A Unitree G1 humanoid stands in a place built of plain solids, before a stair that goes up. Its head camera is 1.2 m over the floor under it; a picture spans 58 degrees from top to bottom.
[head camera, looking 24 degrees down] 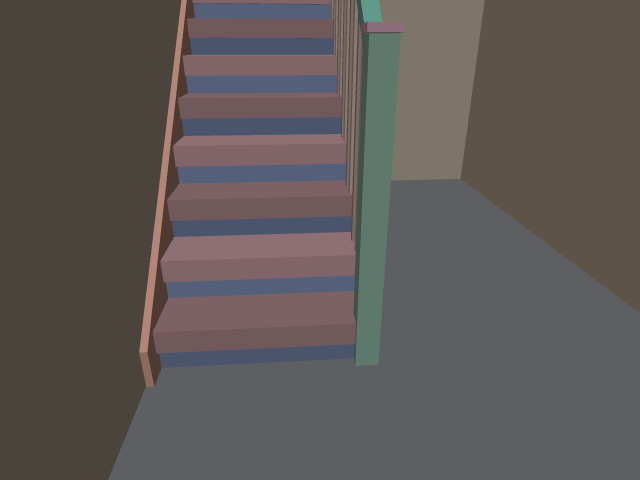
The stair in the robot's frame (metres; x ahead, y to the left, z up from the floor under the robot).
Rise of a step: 0.19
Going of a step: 0.23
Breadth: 0.89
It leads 4 degrees to the left of straight ahead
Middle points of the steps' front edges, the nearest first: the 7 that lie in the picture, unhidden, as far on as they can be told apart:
1.41 0.25 0.19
1.64 0.22 0.39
1.86 0.24 0.58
2.09 0.25 0.77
2.31 0.27 0.97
2.54 0.29 1.16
2.76 0.31 1.35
